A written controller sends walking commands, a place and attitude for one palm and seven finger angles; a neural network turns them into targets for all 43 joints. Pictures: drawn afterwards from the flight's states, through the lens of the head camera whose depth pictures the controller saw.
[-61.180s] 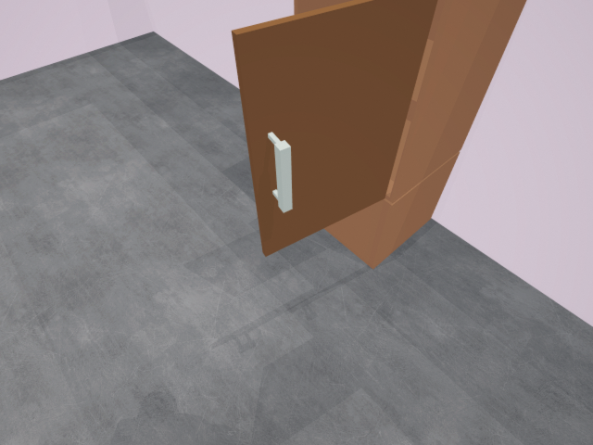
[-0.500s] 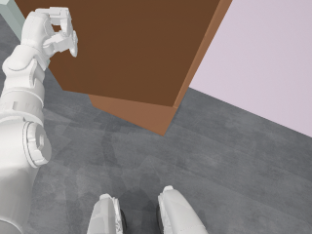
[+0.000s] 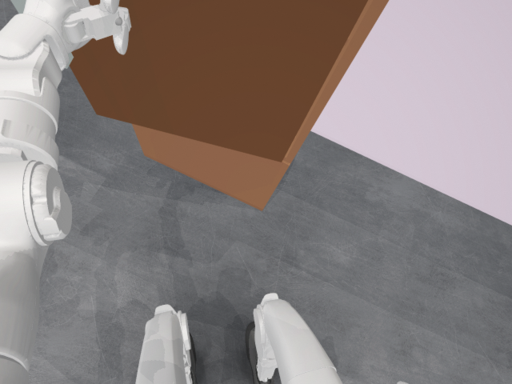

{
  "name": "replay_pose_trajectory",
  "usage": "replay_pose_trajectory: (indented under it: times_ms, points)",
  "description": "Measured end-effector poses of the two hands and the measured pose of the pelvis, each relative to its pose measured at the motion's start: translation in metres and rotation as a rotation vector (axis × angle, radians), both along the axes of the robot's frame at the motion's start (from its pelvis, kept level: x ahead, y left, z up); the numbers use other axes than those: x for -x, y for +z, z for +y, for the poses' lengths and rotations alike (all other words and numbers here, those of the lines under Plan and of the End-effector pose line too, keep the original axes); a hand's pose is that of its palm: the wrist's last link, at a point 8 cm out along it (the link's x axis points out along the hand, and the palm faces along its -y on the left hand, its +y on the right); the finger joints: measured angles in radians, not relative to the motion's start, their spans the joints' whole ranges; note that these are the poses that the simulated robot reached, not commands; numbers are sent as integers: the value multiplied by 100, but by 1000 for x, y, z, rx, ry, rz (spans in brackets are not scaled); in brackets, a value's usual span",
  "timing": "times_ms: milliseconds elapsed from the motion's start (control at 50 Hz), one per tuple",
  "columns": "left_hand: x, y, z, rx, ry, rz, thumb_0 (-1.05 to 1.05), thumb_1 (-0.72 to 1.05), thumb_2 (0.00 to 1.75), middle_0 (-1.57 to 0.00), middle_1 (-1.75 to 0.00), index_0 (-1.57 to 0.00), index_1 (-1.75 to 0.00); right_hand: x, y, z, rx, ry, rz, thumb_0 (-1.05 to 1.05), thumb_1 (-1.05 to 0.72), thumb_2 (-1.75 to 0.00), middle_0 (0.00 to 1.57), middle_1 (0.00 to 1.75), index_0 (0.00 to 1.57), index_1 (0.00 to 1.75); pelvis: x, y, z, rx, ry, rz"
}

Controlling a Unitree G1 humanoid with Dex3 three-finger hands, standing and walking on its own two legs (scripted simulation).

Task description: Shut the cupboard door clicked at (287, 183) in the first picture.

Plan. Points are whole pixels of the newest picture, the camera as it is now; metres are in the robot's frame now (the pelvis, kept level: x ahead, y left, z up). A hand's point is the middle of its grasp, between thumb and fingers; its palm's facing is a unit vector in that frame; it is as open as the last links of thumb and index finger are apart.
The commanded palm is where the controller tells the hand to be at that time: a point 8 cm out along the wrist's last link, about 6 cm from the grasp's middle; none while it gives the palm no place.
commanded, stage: pull the fist back off the door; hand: left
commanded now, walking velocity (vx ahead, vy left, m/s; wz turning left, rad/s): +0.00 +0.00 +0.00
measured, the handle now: out of the picture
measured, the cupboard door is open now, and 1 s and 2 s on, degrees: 12 8 8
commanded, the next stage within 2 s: draw the hand back to the body in 0.94 s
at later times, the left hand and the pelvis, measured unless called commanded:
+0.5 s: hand (150, 15) +0.59 +0.07 +0.11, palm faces +0.04 -1.00 +0.02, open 3.1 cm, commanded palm +0.54 +0.12 +0.11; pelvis +0.01 +0.00 +0.02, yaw -1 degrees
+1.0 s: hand (151, 65) +0.51 +0.08 +0.11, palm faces +0.02 -1.00 -0.06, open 3.1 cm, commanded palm +0.49 +0.13 +0.11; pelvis +0.02 -0.01 +0.04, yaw +2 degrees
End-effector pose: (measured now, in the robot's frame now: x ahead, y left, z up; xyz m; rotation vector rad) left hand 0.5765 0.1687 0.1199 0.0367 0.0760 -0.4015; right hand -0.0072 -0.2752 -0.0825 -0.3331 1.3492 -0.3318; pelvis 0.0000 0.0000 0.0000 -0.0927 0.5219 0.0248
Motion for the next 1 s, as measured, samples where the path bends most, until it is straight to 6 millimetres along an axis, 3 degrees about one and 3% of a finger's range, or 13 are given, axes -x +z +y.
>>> replay_pose_trajectory:
  times_ms: [100, 200, 280, 340, 420, 520, 620, 720, 820, 920, 1000]
  points:
    - [-5, 0, -5, 28, 18, -2, 5, 100, 101, -130, -150, -130, -150, 6, -4, 4, 2, -7, -1, 0, -91, -90, 20, 30, 21, 30, 3, -5, 1, 5, -4, 12]
    - [-9, -9, -8, 149, 318, 20, 3, 89, 95, -130, -150, -130, -150, 17, -6, 22, -74, 9, 19, 0, -91, -90, 20, 30, 20, 30, 4, -5, 3, 5, -10, 26]
    - [-5, -11, -16, 51, 478, -47, 2, 87, 93, -130, -150, -130, -150, 30, -8, 39, -158, 2, 55, 0, -91, -90, 20, 30, 20, 30, 2, -3, 4, -3, -13, 33]
    - [0, -10, -28, -44, 462, -99, 2, 88, 92, -130, -150, -130, -150, 41, -9, 51, -215, -31, 89, 0, -91, -90, 20, 30, 20, 30, 0, 2, 4, -10, -15, 21]
    - [6, -11, -42, -31, 416, -38, 2, 90, 92, -130, -150, -130, -150, 51, -2, 57, -250, -78, 123, 0, -91, -90, 20, 30, 21, 30, -4, 13, 3, -20, -18, -3]
    - [13, -3, -40, 45, 452, -13, 2, 90, 91, -130, -150, -130, -150, 49, 12, 51, -240, -96, 107, 1, -91, -90, 20, 30, 21, 30, -13, 27, 0, -35, -32, -30]
    - [30, 6, -24, -8, 467, -93, 2, 90, 91, -130, -150, -130, -150, 33, 20, 35, -228, -69, 85, 1, -91, -90, 20, 30, 21, 30, -20, 36, -3, -49, -32, -61]
    - [58, -9, -16, -23, 440, -58, 2, 90, 90, -130, -150, -130, -150, 3, 24, 16, -203, -23, 62, 1, -91, -90, 20, 30, 20, 30, -25, 42, -6, -56, -15, -90]
    - [85, -22, -26, 31, 427, -53, 2, 90, 90, -130, -150, -130, -150, -39, 26, -1, -159, 36, -10, 1, -91, -90, 20, 30, 20, 30, -26, 46, -8, -58, 2, -113]
    - [93, -12, -38, 31, 420, -135, 2, 90, 90, -130, -150, -130, -150, -77, 23, -8, -136, 76, -109, 1, -91, -90, 20, 30, 20, 30, -25, 44, -10, -64, 4, -125]
    - [89, -4, -40, -17, 417, -146, 2, 89, 90, -130, -150, -130, -150, -94, 17, -4, -154, 86, -158, 0, -91, -90, 20, 30, 20, 30, -23, 42, -12, -71, 4, -133]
